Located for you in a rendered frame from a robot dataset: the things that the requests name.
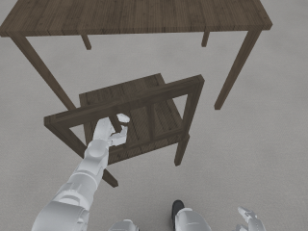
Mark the right robot hand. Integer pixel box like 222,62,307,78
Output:
232,206,266,231

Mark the left robot hand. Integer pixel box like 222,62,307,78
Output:
92,114,130,147

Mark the table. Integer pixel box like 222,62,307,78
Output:
0,0,273,110

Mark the chair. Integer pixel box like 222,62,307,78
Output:
43,73,205,188

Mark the left robot upper arm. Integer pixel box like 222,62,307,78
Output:
34,200,90,231

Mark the robot right thigh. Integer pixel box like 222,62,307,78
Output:
175,210,212,231

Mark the left robot forearm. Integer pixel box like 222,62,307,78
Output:
31,139,109,231

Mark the robot right shin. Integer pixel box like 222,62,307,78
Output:
177,208,192,215

